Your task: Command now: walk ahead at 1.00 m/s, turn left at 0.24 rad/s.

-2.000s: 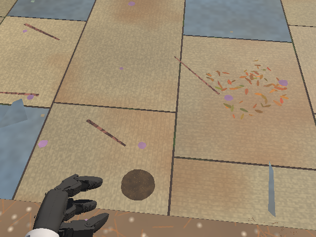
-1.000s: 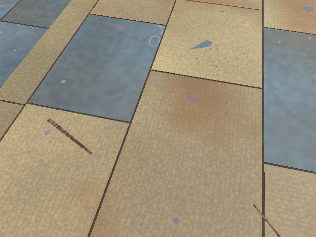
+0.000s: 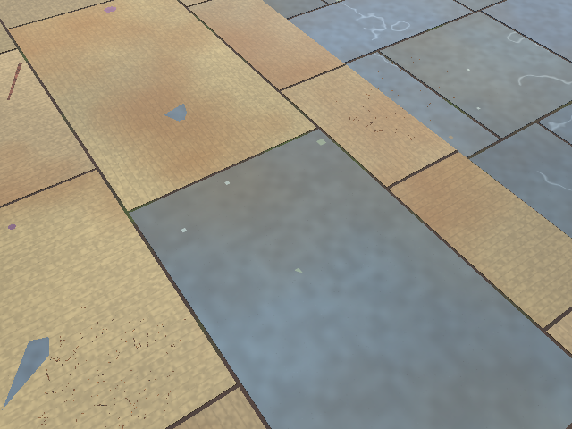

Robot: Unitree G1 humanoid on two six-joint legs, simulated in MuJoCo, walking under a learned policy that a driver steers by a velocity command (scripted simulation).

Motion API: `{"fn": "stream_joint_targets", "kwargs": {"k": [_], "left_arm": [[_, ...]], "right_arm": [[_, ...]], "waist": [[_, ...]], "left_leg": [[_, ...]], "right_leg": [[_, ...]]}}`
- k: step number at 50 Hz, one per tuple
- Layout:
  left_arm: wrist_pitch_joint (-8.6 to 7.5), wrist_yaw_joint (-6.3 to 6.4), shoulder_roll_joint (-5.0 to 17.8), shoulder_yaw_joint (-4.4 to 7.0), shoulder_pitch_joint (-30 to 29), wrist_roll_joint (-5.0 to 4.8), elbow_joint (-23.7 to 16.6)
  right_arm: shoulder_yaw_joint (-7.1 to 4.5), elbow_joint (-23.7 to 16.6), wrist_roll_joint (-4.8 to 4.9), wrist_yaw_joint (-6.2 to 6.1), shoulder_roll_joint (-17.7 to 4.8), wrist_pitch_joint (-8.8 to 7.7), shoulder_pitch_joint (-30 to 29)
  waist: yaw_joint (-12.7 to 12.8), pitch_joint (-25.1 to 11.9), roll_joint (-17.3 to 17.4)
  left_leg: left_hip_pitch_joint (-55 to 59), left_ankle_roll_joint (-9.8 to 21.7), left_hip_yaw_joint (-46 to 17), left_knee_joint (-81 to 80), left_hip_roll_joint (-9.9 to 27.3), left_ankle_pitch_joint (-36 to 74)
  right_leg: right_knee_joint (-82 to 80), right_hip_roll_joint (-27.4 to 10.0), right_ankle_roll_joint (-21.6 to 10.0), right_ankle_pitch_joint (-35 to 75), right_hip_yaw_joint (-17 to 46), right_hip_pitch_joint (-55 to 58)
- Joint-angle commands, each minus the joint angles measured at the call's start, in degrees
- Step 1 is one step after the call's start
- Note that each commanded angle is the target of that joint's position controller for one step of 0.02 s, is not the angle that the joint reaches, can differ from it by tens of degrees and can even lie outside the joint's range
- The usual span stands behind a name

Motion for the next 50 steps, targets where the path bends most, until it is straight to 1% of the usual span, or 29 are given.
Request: {"fn": "stream_joint_targets", "kwargs": {"k": [1, 3, 5, 8, 10, 11, 12, 13, 14, 15, 16, 17, 19, 20, 22, 24, 28, 30, 32, 33, 34, 35, 36, 38, 39, 41, 44, 47, 50], "left_arm": [[-3.49, -0.63, 5.0, 1.12, -1.3, -0.46, -2.9], [-4.27, -1.01, 4.2, 0.63, -1.3, -0.94, -2.7], [-5.17, -0.77, 4.9, 0.26, 0.6, -1.46, -2.2], [-4.81, 1.01, 7.3, 0.42, 2.8, -0.89, -0.9], [-3.0, 2.87, 10.5, 1.22, 1.4, 0.4, -1.3], [-1.77, 3.39, 12.0, 1.73, -1.4, 1.1, -2.3], [-1.02, 3.48, 12.7, 2.01, -5.5, 1.04, -3.4], [-1.52, 2.35, 7.7, 0.88, -7.2, 0.98, -3.6], [-2.48, 1.57, 0.2, -1.2, 2.6, -2.0, -7.9], [-3.39, 1.76, 4.2, -1.72, -1.0, -0.85, -8.5], [-3.65, 1.5, 4.5, -1.95, -3.5, -0.95, -8.8], [-3.4, 1.25, 4.5, -1.95, -3.7, -0.51, -8.2], [-0.29, 0.79, 4.0, -2.0, -3.6, 0.84, -8.1], [1.11, 0.61, 3.3, -2.16, -3.0, 0.65, -8.2], [1.68, 0.25, 1.6, -2.62, -4.3, 0.13, -8.7], [1.45, 0.13, 0.5, -3.06, -6.2, -0.41, -8.6], [0.73, 0.45, 0.3, -3.04, -12.3, -0.71, -8.5], [-0.01, 0.77, 1.9, -2.42, -10.3, -0.12, -7.4], [-1.18, 1.11, 3.6, -1.49, -0.7, 0.57, -3.5], [-2.13, 1.33, 5.4, -1.02, 3.8, 0.63, -1.7], [-2.31, 1.37, 8.6, -0.34, 6.4, 0.8, -1.8], [-1.29, 1.24, 6.6, -0.85, 5.2, -0.96, -1.6], [-0.66, 0.78, 4.0, -1.3, 1.1, -2.1, -3.1], [0.14, 1.36, -0.2, -2.55, -5.4, -1.28, -3.4], [0.31, 1.72, -0.5, -2.83, -6.5, -1.04, -2.9], [0.65, 1.57, 0.8, -2.62, -6.4, -0.22, -1.6], [1.3, 1.31, 2.7, -1.93, -5.4, -0.08, -0.1], [2.74, 1.41, 3.8, -1.2, -6.3, -0.34, 0.6], [4.06, 1.79, 3.3, -0.91, -6.2, -0.97, 1.7]], "right_arm": [[-1.38, -2.8, 0.71, 1.02, -5.2, 0.74, -2.7], [-0.97, -3.6, 1.11, 1.78, -4.3, 0.1, -6.2], [-0.36, -4.1, 1.32, 2.55, -2.8, -0.3, -8.8], [-0.89, -3.3, 0.69, 2.86, -5.4, -0.57, -9.8], [-2.07, -1.0, 0.39, 2.67, -8.9, 0.07, -1.7], [-3.25, 1.9, 0.45, 2.3, -11.4, 0.37, 8.6], [-4.51, 5.6, -0.26, 1.48, -13.4, 0.35, 21.4], [-5.36, 7.2, -0.1, 0.34, -14.7, 0.53, 23.8], [-6.48, 5.7, -1.88, 0.06, -20.6, 0.35, 17.9], [-6.88, 2.9, 0.03, -0.35, -18.1, 0.51, 15.2], [-5.86, 2.7, 0.41, -0.93, -14.8, 0.49, 10.8], [-4.71, 2.7, 0.34, -0.8, -10.9, 0.55, 6.7], [-3.42, 3.0, 1.24, -0.64, -8.4, -0.91, 5.8], [-3.38, 3.4, 1.2, -0.23, -9.1, -1.68, 5.4], [-3.71, 4.2, 0.73, 0.03, -10.7, -2.56, 5.2], [-3.44, 4.3, 1.14, 0.0, -9.7, -2.3, 4.2], [-3.05, 5.7, 1.54, -0.58, -8.2, -1.7, 8.1], [-3.29, 6.0, 0.89, -1.18, -8.9, -1.27, 7.4], [-3.63, 5.9, 1.09, -2.01, -9.7, -0.79, 4.4], [-3.73, 5.5, 1.32, -2.14, -10.0, -0.66, 4.6], [-3.25, 5.4, 2.0, -2.39, -7.1, -0.49, 10.8], [-2.78, 7.4, 3.0, -2.33, -4.0, 0.52, 18.7], [-2.85, 9.0, 1.05, -2.43, -6.6, 1.43, 16.3], [-2.72, 8.1, 0.03, -2.15, -6.4, 2.46, 7.3], [-2.45, 7.7, -0.04, -1.96, -5.8, 3.17, 5.6], [-1.87, 9.5, 0.07, -1.87, -4.3, 4.75, 7.6], [-1.38, 10.8, 0.45, -2.52, -4.0, 6.01, 6.1], [-1.21, 11.7, 0.56, -2.79, -4.4, 6.2, 4.1], [-0.82, 13.4, 0.0, -2.92, -4.0, 5.22, 5.1]], "waist": [[0.1, 6.5, 0.4], [0.8, 5.7, -0.4], [1.6, 5.2, -1.1], [1.4, 2.1, -3.2], [-4.0, -3.7, -7.2], [-9.4, -8.1, -8.1], [-15.9, -10.7, -6.0], [-15.0, -9.4, 3.0], [-3.0, -16.7, 19.0], [-6.8, -22.9, 2.6], [-3.4, -12.7, -3.0], [0.0, -4.9, -7.1], [2.8, 0.3, -6.8], [3.9, 0.5, -4.8], [4.0, -0.5, -1.2], [2.9, -2.6, 2.5], [-2.2, -4.5, 3.9], [-1.3, -4.2, 4.9], [3.5, -4.8, 3.7], [5.0, -6.6, -0.1], [3.4, -12.8, -9.7], [0.2, -22.3, -16.7], [0.2, -18.9, -6.8], [-0.6, -8.6, -1.4], [-1.4, -6.8, -2.7], [-2.4, -7.6, -5.6], [-1.2, -8.0, -6.9], [-0.6, -5.7, -8.0], [-1.2, -1.7, -5.6]], "left_leg": [[-3.9, 1.2, 0.5, -10.7, 0.6, 9.2], [0.2, 2.7, 5.2, -20.8, -1.3, 19.2], [3.7, 4.5, 8.4, -27.9, -2.3, 27.3], [6.6, 6.8, 13.6, -34.2, -8.4, 27.3], [14.3, 8.0, 15.2, -34.2, -13.3, 18.5], [23.9, 9.3, 14.3, -33.2, -14.9, 13.6], [36.2, 12.2, 8.7, -38.4, -12.8, 13.3], [45.6, 13.9, 1.2, -38.7, -6.9, 16.3], [64.8, 26.2, -28.8, -37.2, 10.5, 40.3], [61.9, 26.3, -34.1, -45.8, 10.9, 35.9], [49.8, 22.9, -27.7, -49.8, 9.8, 32.1], [37.2, 19.9, -22.3, -52.0, 8.2, 36.3], [22.8, 16.5, -12.9, -54.8, 3.9, 47.3], [18.3, 15.3, -8.6, -56.1, 1.6, 50.3], [18.0, 13.1, -2.4, -56.1, -3.0, 61.2], [21.2, 9.4, 2.0, -55.4, -6.3, 61.1], [31.2, 5.5, 2.2, -53.5, -5.5, 51.8], [33.2, 5.2, 0.2, -49.7, -3.0, 50.9], [34.3, 4.2, -0.3, -40.2, -2.8, 51.1], [32.0, 3.1, 0.9, -31.4, -5.9, 40.7], [25.6, 1.6, 3.5, -14.5, -12.0, 9.7], [19.3, 0.1, -0.2, -3.5, -17.7, -20.5], [17.4, 0.0, -4.4, -1.6, -14.8, -18.6], [15.6, -0.7, -4.2, -6.7, -11.1, -14.6], [17.8, -1.2, -3.7, -11.8, -9.8, -12.7], [23.6, -2.0, -0.5, -18.6, -10.4, -11.4], [25.1, -1.9, 1.9, -28.0, -9.7, -10.4], [26.3, -0.9, 3.2, -34.8, -9.2, -6.0], [30.3, 1.6, 2.4, -46.4, -8.1, -0.3]], "right_leg": [[-19.0, -16.0, -1.6, 20.4, 8.0, -6.5], [-19.7, -13.1, 1.8, 31.6, 0.6, -6.0], [-21.0, -15.2, 3.9, 41.7, -2.3, -3.2], [-16.5, -16.9, 6.9, 66.7, -5.3, 9.8], [-2.3, -19.1, 8.6, 85.5, -6.3, 15.4], [11.3, -20.1, 8.8, 88.7, -6.1, 13.4], [31.3, -19.3, 8.6, 80.5, -5.6, 5.3], [54.6, -10.1, 7.7, 22.8, -5.1, -9.1], [76.9, -4.2, 10.9, -17.1, 3.5, -35.9], [75.1, -6.5, 8.5, -9.1, 10.1, -37.1], [68.5, -9.9, 7.9, -4.1, 9.9, -36.2], [62.5, -11.9, 7.8, -2.7, 8.0, -32.8], [53.1, -13.9, 9.0, -3.4, 7.5, -24.8], [46.8, -14.0, 9.5, -3.5, 6.3, -20.8], [36.0, -12.6, 9.4, 1.5, 3.3, -18.6], [24.2, -11.4, 9.0, 9.9, 1.5, -16.8], [11.4, -9.8, 7.9, 24.4, 0.4, -16.6], [8.9, -9.4, 6.6, 22.0, 2.0, -14.2], [2.7, -8.7, 4.9, 23.0, 3.0, -7.4], [0.6, -12.5, 3.9, 42.3, 6.3, -0.4], [6.0, -26.1, -3.4, 77.4, 18.4, 9.1], [4.3, -34.8, -13.0, 86.8, 32.2, 15.5], [1.4, -32.6, -12.7, 74.1, 30.4, 9.9], [-3.3, -27.1, -8.3, 51.7, 22.5, -1.4], [-5.4, -24.6, -6.1, 46.3, 19.1, -5.6], [-6.8, -21.3, -3.4, 40.1, 14.8, -9.2], [-9.1, -20.4, -2.3, 21.2, 15.1, -9.3], [-12.4, -19.8, -1.0, -1.9, 17.0, -12.4], [-13.8, -18.7, 3.1, -14.3, 17.5, -17.9]]}}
